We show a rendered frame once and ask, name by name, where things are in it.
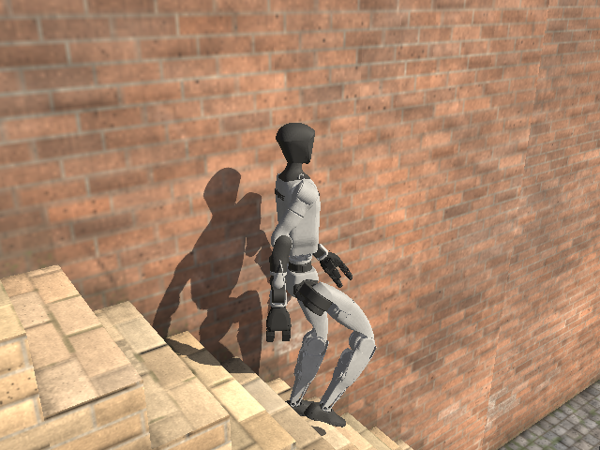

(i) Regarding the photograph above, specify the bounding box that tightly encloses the robot left forearm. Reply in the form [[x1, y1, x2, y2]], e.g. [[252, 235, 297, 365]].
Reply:
[[312, 244, 328, 261]]

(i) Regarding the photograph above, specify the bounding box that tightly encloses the robot right forearm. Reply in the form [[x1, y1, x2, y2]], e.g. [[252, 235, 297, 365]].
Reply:
[[269, 235, 293, 308]]

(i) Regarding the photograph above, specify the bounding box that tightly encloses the left robot thigh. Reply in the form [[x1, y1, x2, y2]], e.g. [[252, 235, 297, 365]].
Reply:
[[297, 299, 328, 355]]

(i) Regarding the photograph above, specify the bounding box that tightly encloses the left robot hand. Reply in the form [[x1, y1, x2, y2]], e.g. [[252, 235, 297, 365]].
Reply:
[[320, 250, 353, 288]]

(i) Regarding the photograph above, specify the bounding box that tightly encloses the robot torso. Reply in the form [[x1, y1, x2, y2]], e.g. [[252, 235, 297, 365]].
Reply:
[[275, 174, 321, 302]]

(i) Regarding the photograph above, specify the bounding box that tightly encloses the robot right upper arm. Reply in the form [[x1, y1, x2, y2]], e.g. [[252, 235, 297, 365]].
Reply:
[[271, 180, 319, 247]]

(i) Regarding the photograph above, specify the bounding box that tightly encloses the right robot hand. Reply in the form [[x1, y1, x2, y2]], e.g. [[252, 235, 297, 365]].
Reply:
[[266, 307, 292, 342]]

